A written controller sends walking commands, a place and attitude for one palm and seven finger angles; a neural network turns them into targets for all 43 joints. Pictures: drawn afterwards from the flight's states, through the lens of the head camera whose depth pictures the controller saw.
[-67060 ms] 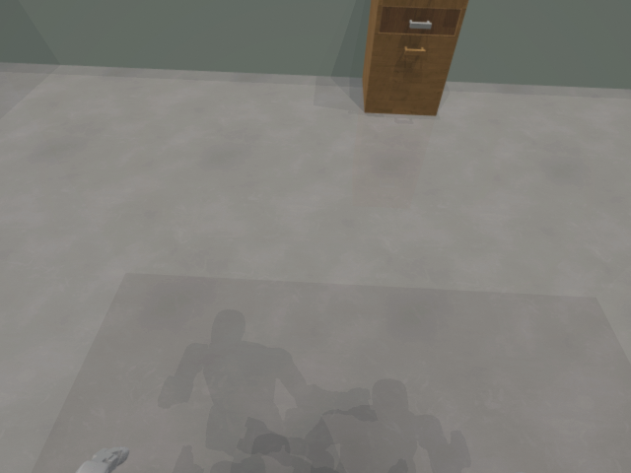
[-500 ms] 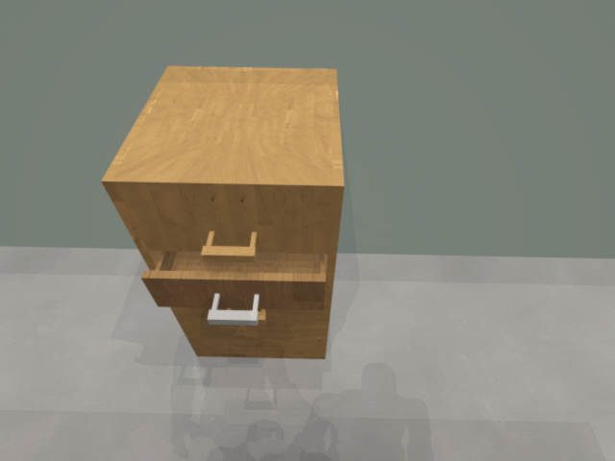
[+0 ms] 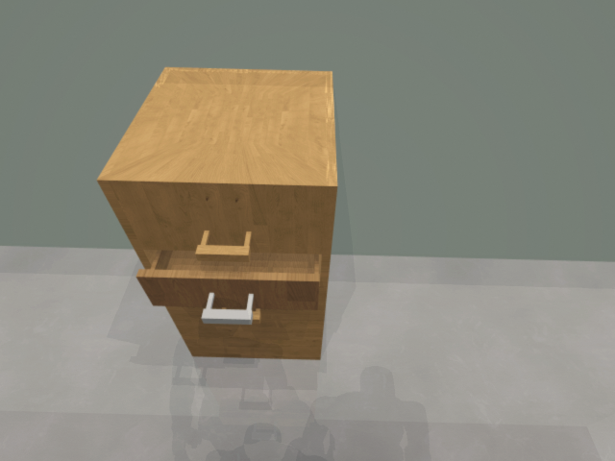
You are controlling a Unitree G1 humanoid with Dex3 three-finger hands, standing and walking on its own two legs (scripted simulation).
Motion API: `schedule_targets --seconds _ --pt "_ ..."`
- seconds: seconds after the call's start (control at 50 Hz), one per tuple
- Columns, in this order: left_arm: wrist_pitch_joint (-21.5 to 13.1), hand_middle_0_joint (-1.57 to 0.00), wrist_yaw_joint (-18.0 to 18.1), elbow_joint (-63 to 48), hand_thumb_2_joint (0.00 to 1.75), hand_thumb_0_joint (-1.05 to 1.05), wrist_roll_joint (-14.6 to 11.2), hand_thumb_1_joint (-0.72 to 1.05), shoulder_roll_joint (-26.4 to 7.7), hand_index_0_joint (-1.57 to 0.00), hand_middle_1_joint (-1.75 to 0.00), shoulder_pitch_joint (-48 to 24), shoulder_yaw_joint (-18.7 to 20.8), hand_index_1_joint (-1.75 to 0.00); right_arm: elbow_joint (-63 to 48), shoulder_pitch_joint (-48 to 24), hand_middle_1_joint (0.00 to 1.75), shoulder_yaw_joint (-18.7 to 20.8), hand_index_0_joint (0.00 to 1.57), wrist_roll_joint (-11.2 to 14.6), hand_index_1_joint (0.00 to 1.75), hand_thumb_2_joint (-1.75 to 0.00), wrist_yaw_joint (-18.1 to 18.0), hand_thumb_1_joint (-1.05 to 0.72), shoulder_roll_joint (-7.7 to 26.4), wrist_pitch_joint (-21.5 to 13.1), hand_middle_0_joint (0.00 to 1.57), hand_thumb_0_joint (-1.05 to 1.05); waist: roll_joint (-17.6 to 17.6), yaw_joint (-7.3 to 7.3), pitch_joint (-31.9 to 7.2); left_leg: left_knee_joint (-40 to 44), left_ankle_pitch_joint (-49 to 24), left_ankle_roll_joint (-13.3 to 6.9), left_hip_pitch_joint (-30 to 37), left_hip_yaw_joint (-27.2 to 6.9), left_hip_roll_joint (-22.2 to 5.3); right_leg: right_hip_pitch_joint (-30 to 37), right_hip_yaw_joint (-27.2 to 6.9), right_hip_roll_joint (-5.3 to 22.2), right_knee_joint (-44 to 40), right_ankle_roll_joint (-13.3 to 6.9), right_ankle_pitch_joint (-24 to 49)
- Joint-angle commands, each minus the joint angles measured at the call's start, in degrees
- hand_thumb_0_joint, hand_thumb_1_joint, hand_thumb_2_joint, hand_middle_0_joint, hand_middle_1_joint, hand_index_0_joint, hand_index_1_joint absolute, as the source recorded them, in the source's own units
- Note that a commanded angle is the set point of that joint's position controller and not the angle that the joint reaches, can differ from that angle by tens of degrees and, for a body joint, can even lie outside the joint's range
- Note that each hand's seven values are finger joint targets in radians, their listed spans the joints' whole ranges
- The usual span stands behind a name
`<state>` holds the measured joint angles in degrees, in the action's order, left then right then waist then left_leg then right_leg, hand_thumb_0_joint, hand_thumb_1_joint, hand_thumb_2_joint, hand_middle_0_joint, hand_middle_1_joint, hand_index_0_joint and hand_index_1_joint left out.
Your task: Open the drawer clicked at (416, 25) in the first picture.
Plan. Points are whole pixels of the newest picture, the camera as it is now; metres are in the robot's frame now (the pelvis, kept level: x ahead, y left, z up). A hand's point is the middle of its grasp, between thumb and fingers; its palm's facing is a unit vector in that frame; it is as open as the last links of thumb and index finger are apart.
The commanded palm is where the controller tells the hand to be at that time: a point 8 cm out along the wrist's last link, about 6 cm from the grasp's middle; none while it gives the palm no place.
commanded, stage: look again from close up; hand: left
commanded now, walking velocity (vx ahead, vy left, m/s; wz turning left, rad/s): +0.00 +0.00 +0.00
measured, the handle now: (229, 307) +0.46 +0.20 -0.25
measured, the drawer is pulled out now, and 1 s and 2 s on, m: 0.07 0.07 0.07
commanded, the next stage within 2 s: raise the hand with hooked fingers in 0.18 s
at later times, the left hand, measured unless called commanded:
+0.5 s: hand (158, 435) +0.16 +0.20 -0.05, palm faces -0.06 -0.67 -0.74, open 7.6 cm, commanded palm +0.11 +0.21 -0.05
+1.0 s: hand (142, 390) +0.20 +0.23 -0.02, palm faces +0.13 -0.08 -0.99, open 10.3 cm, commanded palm +0.16 +0.22 +0.02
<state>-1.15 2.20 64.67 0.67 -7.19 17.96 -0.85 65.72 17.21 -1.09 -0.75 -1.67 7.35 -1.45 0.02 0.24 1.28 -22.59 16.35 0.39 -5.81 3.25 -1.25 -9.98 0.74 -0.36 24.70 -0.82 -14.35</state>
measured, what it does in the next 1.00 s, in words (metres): stands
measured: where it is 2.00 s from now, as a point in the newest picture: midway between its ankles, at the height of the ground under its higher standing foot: outside the picture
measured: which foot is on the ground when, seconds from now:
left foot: down 0.00-1.00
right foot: down 0.00-1.00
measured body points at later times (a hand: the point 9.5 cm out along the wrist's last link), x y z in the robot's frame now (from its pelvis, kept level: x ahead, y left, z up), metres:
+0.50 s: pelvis -0.03 +0.01 -0.02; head -0.02 -0.03 +0.43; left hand +0.16 +0.24 -0.01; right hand +0.09 -0.25 -0.14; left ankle -0.05 +0.12 -0.74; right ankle -0.01 -0.11 -0.74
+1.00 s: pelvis -0.04 -0.01 -0.04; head +0.00 -0.04 +0.40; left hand +0.19 +0.23 +0.04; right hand +0.21 -0.18 -0.14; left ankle -0.05 +0.12 -0.74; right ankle -0.01 -0.11 -0.74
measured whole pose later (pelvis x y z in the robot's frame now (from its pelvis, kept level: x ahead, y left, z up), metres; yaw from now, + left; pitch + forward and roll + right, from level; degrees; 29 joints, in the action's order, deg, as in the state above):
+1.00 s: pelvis -0.04 -0.01 -0.04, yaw +2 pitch +9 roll +1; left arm 2.4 24.8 2.7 60.0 -18.2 11.3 -5.2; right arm 33.0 2.3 -0.1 -3.5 0.7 10.2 4.4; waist -3.5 5.3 -5.2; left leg -48.3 24.8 0.9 -31.9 1.4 -0.8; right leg -35.2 2.3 1.1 49.6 -1.6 -23.1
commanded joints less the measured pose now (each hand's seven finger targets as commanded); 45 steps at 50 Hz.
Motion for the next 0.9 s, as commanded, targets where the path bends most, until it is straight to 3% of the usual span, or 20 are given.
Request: schedule_targets --seconds 0.0,0.24,0.26,0.28,0.3,0.32,0.34,0.36,0.4,0.42,0.44,0.48,0.52,0.56,0.6,0.64,0.7,0.78,0.82,0.88 --pt "-0.5 -0.20 0.1 -1.1 0.90 0.00 -0.2 0.90 -5.2 -0.20 -0.30 4.4 0.7 -0.30 -0.7 4.5 0.30 0.7 0.20 0.3 0.30 -0.90 -0.6 -0.90 4.8 -0.4 0.20 0.00 -0.1 -0.15 2.9 3.5 -10.6 -1.7 -2.9 -3.5 -4.8 0.0 -5.0 5.8 -3.7 -1.6 13.6" --pt "-0.7 -0.20 0.2 -1.1 0.90 0.00 -0.1 0.90 -4.7 -0.20 -0.30 4.8 0.8 -0.30 -0.9 5.4 0.30 0.8 0.20 0.3 0.30 -0.90 -0.6 -0.90 4.5 -0.4 0.20 0.00 0.7 -0.20 2.4 3.4 -10.9 -1.7 -2.7 -3.6 -4.9 0.0 -5.2 5.5 -3.7 -1.6 13.6" --pt "-1.9 -0.20 2.3 0.7 0.90 0.00 0.6 0.90 -7.9 -0.20 -0.30 7.2 1.3 -0.30 -5.1 -2.3 0.30 1.5 0.20 0.7 0.30 -0.90 0.2 -0.90 7.3 -0.9 0.20 0.00 0.7 2.04 5.8 -8.9 -11.8 0.3 -9.9 -0.8 -5.0 -1.1 -7.5 9.7 -2.2 0.0 36.8" --pt "-12.0 -0.20 1.6 -86.6 0.89 0.00 5.8 0.88 -21.8 -0.20 -0.32 -37.7 -4.3 -0.32 -26.1 -2.1 0.30 0.9 0.20 4.2 0.30 -0.90 -3.1 -0.90 15.8 -8.8 0.20 0.00 -13.7 -2.77 -22.5 0.7 -17.6 -2.6 5.4 -1.0 1.1 4.9 -10.3 3.2 2.6 -2.0 24.3" --pt "-6.3 -0.20 6.2 -68.6 0.88 0.00 6.9 0.85 -18.1 -0.20 -0.33 -15.2 -0.3 -0.33 -23.0 -8.5 0.30 1.9 0.20 3.6 0.30 -0.90 -5.7 -0.90 11.3 -13.8 0.20 0.00 -20.0 0.99 -19.0 -0.3 -26.9 -3.0 5.7 -0.3 -0.3 2.6 -4.4 1.5 5.0 -2.8 13.4" --pt "-2.5 -0.21 9.3 -67.4 0.87 0.00 4.2 0.83 -15.2 -0.21 -0.34 -12.3 -0.8 -0.34 -20.1 -7.0 0.30 3.2 0.20 4.5 0.30 -0.90 -5.5 -0.90 12.0 -15.9 0.20 0.00 -16.9 -0.01 -13.3 -0.7 -20.4 -1.2 1.4 -0.9 -0.5 -2.7 -1.7 0.8 4.5 -1.9 5.6" --pt "3.6 -0.21 9.7 -55.7 0.86 0.00 7.0 0.81 -4.9 -0.21 -0.36 3.6 -6.9 -0.36 -20.2 -5.7 0.30 2.7 0.20 5.1 0.30 -0.90 -5.2 -0.90 8.7 -16.2 0.20 0.00 -7.4 -0.31 -7.3 -0.6 -14.5 -1.7 -4.3 -1.5 -1.0 -5.3 -0.3 0.7 4.0 -1.4 3.9" --pt "2.9 -0.21 9.4 -68.9 0.85 0.00 7.8 0.78 -4.1 -0.21 -0.37 -5.1 -10.1 -0.37 -25.2 -6.8 0.30 2.5 0.20 5.7 0.30 -0.90 -4.8 -0.90 10.4 -16.9 0.20 0.00 -2.1 -1.06 -3.3 -0.6 -10.5 -2.3 -6.5 -3.2 -0.8 -6.9 0.7 1.1 3.7 -0.8 3.6" --pt "1.4 -0.21 11.6 -69.1 0.83 0.00 18.4 0.74 -7.1 -0.21 -0.40 -4.3 -11.2 -0.40 -27.2 -8.6 0.30 2.7 0.20 3.0 0.30 -0.90 -4.4 -0.90 13.9 -18.1 0.20 0.00 5.2 -2.58 -1.0 -4.5 -4.8 -3.1 -9.8 -4.1 0.5 -14.7 -0.5 0.4 4.1 -1.0 -1.5" --pt "1.2 -0.21 12.9 -68.6 0.82 0.00 22.9 0.71 -6.5 -0.21 -0.42 -3.2 -12.3 -0.42 -29.4 -8.0 0.30 2.9 0.20 2.1 0.30 -0.90 -3.6 -0.90 14.0 -17.6 0.20 0.00 6.4 -3.01 -1.5 -6.2 -3.2 -3.0 -11.5 -4.5 1.3 -17.2 -0.5 0.2 5.3 -1.2 -4.6" --pt "1.2 -0.22 14.3 -67.5 0.81 0.00 29.9 0.69 -6.5 -0.22 -0.43 -5.4 -13.5 -0.43 -30.4 -7.0 0.30 3.5 0.20 0.8 0.30 -0.90 -2.9 -0.90 13.9 -16.5 0.20 0.00 8.7 -3.29 -4.2 -8.3 -2.8 -2.6 -12.8 -4.4 2.4 -19.2 -0.3 -0.7 6.8 -1.4 -6.8" --pt "2.0 -0.22 17.5 -60.1 0.79 0.00 40.0 0.64 -5.3 -0.22 -0.47 6.8 -11.8 -0.47 -35.0 -9.8 0.30 5.0 0.20 -1.3 0.30 -0.90 -0.8 -0.90 14.0 -12.6 0.20 0.00 11.5 0.61 -3.4 -10.0 0.1 -1.5 -16.5 -3.9 3.3 -19.8 -0.5 -0.5 5.6 -2.0 -13.0" --pt "1.5 -0.22 18.9 -53.1 0.77 0.00 48.5 0.60 -9.0 -0.22 -0.50 20.3 -6.2 -0.50 -36.5 -11.0 0.30 5.6 0.20 -1.7 0.30 -0.90 1.6 -0.90 13.8 -7.3 0.20 0.00 14.8 6.12 -4.0 -10.4 -2.1 -0.6 -22.3 -2.3 3.2 -15.8 -3.7 -0.5 6.3 -3.1 -8.3" --pt "-0.3 -0.22 19.6 -57.7 0.75 0.00 54.7 0.55 -11.9 -0.22 -0.53 17.9 -3.9 -0.53 -39.8 -15.1 0.30 4.8 0.20 -1.6 0.30 -0.90 3.5 -0.90 12.9 -2.0 0.20 0.00 16.5 8.03 -7.2 -11.7 -4.6 -0.2 -26.7 -1.1 3.7 -12.9 -5.6 0.1 9.9 -3.6 0.5" --pt "-1.4 -0.23 21.5 -61.9 0.73 0.00 59.0 0.50 -14.2 -0.23 -0.55 13.2 -1.8 -0.55 -42.4 -18.1 0.30 4.3 0.20 -1.3 0.30 -0.90 4.6 -0.90 12.0 0.8 0.20 0.00 11.9 8.77 -9.0 -12.6 -4.6 -0.4 -27.5 -0.3 4.1 -12.5 -6.5 0.4 11.9 -3.8 2.2" --pt "-1.3 -0.23 24.6 -69.8 0.71 0.00 62.8 0.46 -16.9 -0.23 -0.58 6.7 0.1 -0.58 -44.2 -19.2 0.30 4.5 0.20 -1.8 0.30 -0.90 5.0 -0.90 11.3 3.1 0.20 0.00 1.5 9.30 -12.9 -14.1 -5.2 -0.6 -25.2 0.1 4.7 -12.6 -8.0 0.0 13.7 -4.4 3.2" --pt "-0.6 -0.24 29.3 -77.2 0.68 0.00 66.1 0.39 -18.3 -0.24 -0.63 -2.7 0.8 -0.63 -45.0 -17.8 0.30 5.0 0.20 -2.6 0.30 -0.90 4.5 -0.90 10.1 4.2 0.20 0.00 -7.2 7.06 -22.5 -18.6 -9.4 -1.0 -18.1 -0.9 4.3 -16.6 -8.8 -1.1 17.3 -4.8 7.6" --pt "-2.7 -0.24 32.4 -81.5 0.64 0.00 66.8 0.29 -18.3 -0.24 -0.69 -15.5 -0.1 -0.69 -43.0 -18.4 0.30 5.2 0.20 -4.1 0.30 -0.90 3.4 -0.90 9.8 3.7 0.20 0.00 -3.5 1.56 -22.1 -25.2 -5.7 -2.0 -16.2 -3.3 4.1 -26.8 -10.2 -0.2 17.1 -3.5 1.3" --pt "-3.6 -0.25 31.6 -80.6 0.62 0.00 64.1 0.25 -17.6 -0.25 -0.72 -18.4 -1.1 -0.72 -42.1 -18.6 0.30 5.0 0.20 -4.1 0.30 -0.90 2.5 -0.90 9.9 3.2 0.20 0.00 -2.7 -0.44 -20.7 -25.7 -3.6 -2.6 -17.3 -3.7 4.1 -26.7 -8.5 -0.3 16.6 -2.8 0.8" --pt "-0.9 -0.25 27.8 -75.3 0.59 0.00 60.2 0.18 -16.2 -0.25 -0.76 -14.8 -3.0 -0.76 -41.7 -19.0 0.30 4.7 0.20 -3.3 0.30 -0.90 1.6 -0.90 10.3 2.7 0.20 0.00 0.3 -0.32 -19.5 -22.5 -2.1 -2.8 -19.8 -2.9 3.9 -20.5 -4.9 -0.2 14.7 -1.6 2.4"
